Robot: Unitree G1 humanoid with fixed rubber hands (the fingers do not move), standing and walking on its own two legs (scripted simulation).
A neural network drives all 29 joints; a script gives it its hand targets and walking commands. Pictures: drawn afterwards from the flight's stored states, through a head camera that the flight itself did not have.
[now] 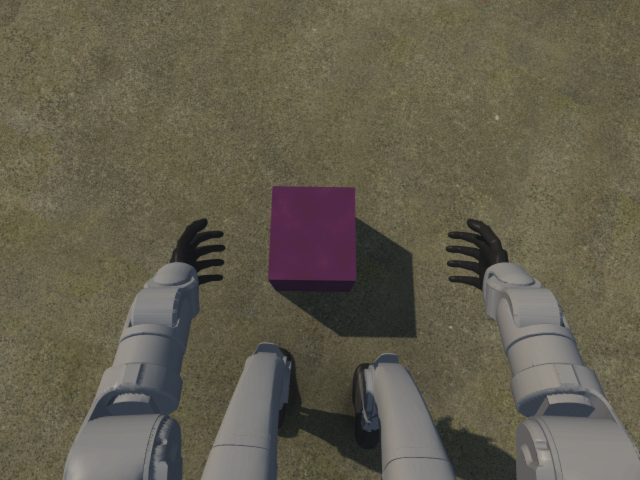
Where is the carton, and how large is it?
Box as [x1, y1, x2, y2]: [268, 186, 355, 291]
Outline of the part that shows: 272,186 268,279 276,290 349,291 355,281 354,187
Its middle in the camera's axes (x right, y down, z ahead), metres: -0.02 +0.00 +1.03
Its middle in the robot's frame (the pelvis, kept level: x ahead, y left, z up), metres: +0.53 +0.06 -0.59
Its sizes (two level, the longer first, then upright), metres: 0.238 0.208 0.187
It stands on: the floor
